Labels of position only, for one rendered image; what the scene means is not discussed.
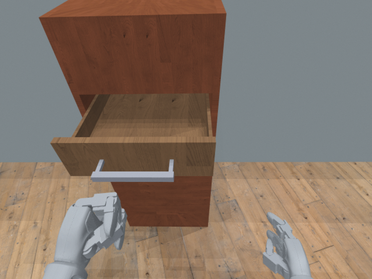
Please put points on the cabinet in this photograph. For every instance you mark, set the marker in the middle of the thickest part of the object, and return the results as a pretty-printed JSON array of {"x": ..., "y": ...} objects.
[{"x": 144, "y": 47}]

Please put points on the left robot forearm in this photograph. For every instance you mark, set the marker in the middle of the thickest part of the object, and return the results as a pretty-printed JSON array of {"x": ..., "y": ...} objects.
[{"x": 64, "y": 270}]

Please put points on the handle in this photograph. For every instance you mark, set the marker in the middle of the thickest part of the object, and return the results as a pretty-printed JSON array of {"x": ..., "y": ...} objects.
[{"x": 132, "y": 176}]

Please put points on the left robot hand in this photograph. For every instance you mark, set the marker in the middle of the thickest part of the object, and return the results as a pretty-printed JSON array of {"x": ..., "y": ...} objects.
[{"x": 101, "y": 215}]

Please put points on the drawer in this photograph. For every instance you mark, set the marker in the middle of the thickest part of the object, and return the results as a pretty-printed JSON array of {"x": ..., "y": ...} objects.
[{"x": 142, "y": 132}]

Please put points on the right robot hand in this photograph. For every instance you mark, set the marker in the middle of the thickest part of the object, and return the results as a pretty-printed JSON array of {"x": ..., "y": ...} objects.
[{"x": 290, "y": 258}]

